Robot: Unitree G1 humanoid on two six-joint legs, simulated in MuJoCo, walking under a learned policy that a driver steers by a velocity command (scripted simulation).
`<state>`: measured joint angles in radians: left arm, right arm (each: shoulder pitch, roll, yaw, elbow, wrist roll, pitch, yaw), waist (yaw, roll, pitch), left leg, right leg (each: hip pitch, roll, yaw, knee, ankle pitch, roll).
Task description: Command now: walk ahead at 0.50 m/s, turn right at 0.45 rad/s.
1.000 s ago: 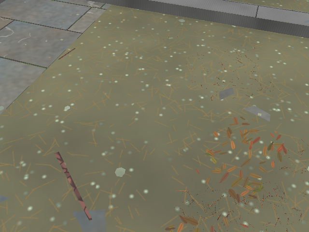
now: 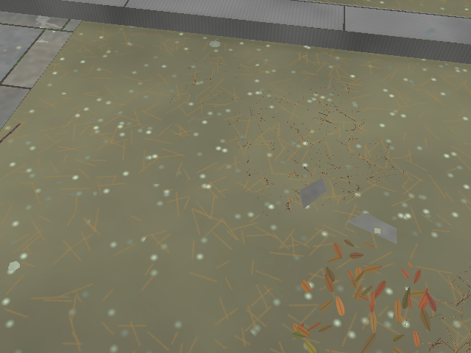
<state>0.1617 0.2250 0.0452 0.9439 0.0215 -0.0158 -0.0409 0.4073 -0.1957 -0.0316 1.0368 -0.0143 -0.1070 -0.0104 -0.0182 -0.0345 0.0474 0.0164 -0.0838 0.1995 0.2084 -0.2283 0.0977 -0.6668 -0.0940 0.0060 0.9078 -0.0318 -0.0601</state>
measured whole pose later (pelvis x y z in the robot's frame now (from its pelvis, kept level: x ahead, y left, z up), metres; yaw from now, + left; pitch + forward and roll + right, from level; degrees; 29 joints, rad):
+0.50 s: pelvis +0.28 -0.05 +0.00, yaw -17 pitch +1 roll +0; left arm 0.35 0.26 0.08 0.96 0.00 -0.05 0.00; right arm 0.09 -0.24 -0.04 0.80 -0.04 -0.04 0.01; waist 0.04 0.03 0.05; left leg -0.65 0.13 -0.05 0.93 -0.18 -0.05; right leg -0.10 0.16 0.05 0.30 -0.21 -0.15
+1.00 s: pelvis +0.52 -0.08 +0.00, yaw -31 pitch +1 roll +0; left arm 0.17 0.29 0.06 0.81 0.03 0.00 -0.02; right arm 0.29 -0.25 -0.03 0.85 -0.02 -0.08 0.00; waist -0.03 -0.04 0.07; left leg -0.20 0.00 0.08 0.35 -0.17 0.04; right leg -0.55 0.04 0.07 0.94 -0.30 -0.02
